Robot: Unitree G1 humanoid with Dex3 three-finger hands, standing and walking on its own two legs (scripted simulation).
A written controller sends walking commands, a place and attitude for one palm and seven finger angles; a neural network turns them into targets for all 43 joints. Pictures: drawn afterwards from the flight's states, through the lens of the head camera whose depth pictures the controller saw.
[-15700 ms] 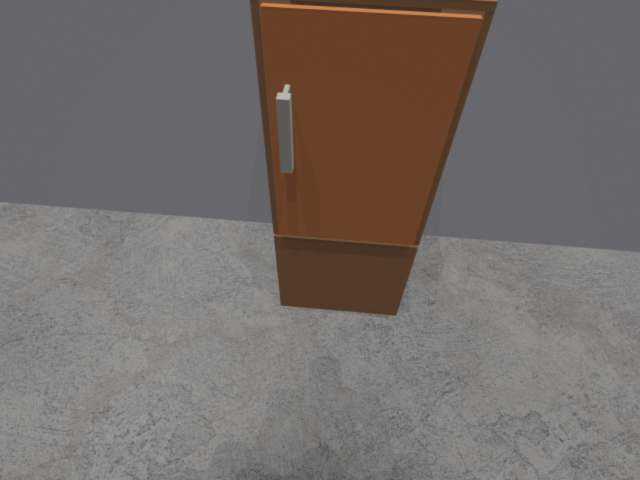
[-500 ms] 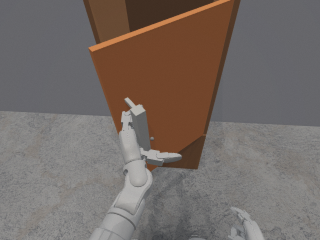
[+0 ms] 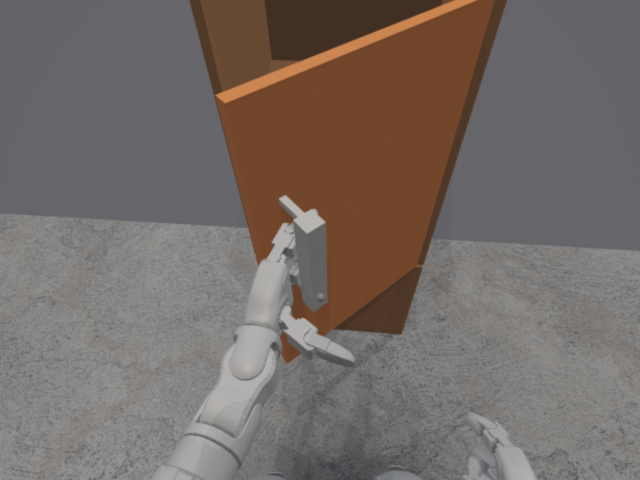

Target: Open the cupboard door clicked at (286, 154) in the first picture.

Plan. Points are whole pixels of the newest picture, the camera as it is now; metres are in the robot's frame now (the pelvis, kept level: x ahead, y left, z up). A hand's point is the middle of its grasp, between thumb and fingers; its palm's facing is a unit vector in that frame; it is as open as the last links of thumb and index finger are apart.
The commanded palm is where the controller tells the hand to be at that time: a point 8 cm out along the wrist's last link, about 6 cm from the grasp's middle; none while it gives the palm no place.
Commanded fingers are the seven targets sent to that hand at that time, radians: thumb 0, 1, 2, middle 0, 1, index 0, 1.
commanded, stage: slide the hand sideways off the handle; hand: left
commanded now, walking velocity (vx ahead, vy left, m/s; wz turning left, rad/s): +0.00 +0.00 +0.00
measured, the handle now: (302, 255) +0.38 +0.04 +0.06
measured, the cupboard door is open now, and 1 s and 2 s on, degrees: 44 44 44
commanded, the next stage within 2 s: draw the hand back to the body in 0.88 s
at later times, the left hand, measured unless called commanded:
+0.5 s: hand (280, 330) +0.28 +0.06 +0.07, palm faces -0.10 -0.99 -0.03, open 16.2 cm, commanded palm +0.25 +0.12 +0.07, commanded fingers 0.00 -0.50 0.30 -0.15 -0.30 -0.15 -0.30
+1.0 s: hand (249, 359) +0.24 +0.09 +0.07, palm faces -0.09 -0.99 -0.05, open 16.4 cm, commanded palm +0.22 +0.15 +0.07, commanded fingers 0.00 -0.50 0.30 -0.15 -0.30 -0.15 -0.30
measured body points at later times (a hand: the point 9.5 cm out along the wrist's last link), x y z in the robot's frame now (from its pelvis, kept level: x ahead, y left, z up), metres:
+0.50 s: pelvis +0.03 -0.01 +0.00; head +0.06 -0.03 +0.45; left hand +0.28 +0.12 +0.07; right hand +0.21 -0.23 -0.08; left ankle +0.01 +0.11 -0.69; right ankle +0.05 -0.11 -0.69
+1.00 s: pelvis +0.02 -0.02 -0.01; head +0.06 -0.04 +0.43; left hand +0.24 +0.15 +0.07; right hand +0.20 -0.24 -0.09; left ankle +0.01 +0.11 -0.69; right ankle +0.05 -0.11 -0.69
